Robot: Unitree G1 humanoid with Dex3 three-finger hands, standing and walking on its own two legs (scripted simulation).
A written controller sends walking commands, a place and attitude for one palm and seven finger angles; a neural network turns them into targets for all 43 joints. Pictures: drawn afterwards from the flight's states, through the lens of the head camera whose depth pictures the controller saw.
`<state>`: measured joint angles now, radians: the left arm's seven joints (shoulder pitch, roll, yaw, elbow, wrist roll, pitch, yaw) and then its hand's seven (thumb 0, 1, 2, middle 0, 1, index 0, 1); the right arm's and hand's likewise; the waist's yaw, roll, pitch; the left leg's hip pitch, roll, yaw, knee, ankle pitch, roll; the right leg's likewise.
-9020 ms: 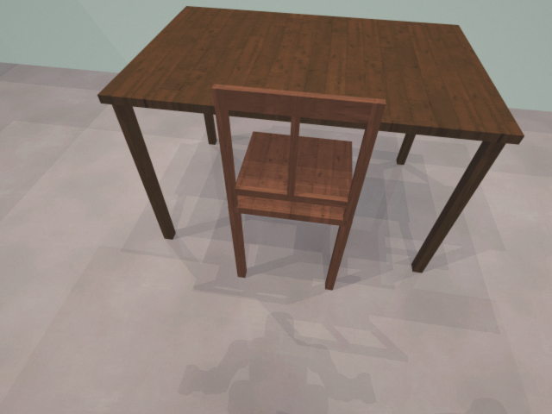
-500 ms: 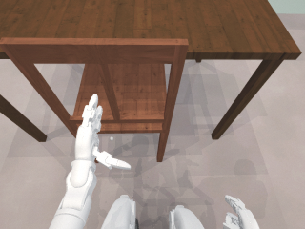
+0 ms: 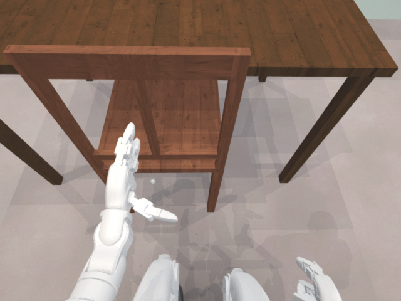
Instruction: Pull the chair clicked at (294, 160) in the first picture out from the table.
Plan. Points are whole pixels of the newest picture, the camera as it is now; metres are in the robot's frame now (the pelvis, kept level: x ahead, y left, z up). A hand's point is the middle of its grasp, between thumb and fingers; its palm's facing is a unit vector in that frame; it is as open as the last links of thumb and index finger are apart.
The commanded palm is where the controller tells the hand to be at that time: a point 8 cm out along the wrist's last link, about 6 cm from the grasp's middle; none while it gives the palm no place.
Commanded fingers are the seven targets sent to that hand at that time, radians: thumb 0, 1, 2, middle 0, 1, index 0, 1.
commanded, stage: aim the fingers beside a spindle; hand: left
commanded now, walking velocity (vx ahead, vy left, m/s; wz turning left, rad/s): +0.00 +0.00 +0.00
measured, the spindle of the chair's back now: (148, 121) +0.49 +0.14 +0.01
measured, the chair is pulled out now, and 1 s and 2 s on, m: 0.00 0.00 0.00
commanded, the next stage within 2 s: push the fingers through the gap in 0.14 s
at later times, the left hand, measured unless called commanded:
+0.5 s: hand (149, 170) +0.36 +0.12 +0.02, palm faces +0.01 -1.00 -0.02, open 17.0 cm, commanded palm +0.35 +0.17 +0.02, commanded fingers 0.00 -0.50 0.30 -0.06 -0.08 -0.06 -0.08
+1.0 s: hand (154, 146) +0.42 +0.11 +0.02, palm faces +0.03 -1.00 -0.02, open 17.0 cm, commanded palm +0.40 +0.16 +0.02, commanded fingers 0.00 -0.50 0.30 -0.06 -0.08 -0.06 -0.08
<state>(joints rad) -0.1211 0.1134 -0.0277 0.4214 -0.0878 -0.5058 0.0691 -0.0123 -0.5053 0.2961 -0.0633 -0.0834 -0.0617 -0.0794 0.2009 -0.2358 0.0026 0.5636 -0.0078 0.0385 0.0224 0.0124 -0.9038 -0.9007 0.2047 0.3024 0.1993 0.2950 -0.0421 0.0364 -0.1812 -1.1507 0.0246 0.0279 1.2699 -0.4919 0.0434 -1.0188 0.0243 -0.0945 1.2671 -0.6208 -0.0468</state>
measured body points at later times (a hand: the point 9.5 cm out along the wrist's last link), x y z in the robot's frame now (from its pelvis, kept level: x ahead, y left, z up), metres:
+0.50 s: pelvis +0.00 +0.01 +0.00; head +0.10 +0.02 +0.43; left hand +0.36 +0.17 +0.02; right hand +0.14 -0.24 -0.12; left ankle +0.06 +0.09 -0.62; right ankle -0.01 -0.10 -0.62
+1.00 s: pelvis +0.00 +0.01 +0.00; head +0.12 +0.02 +0.43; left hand +0.41 +0.17 +0.02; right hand +0.09 -0.25 -0.12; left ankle +0.06 +0.09 -0.62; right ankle -0.01 -0.10 -0.62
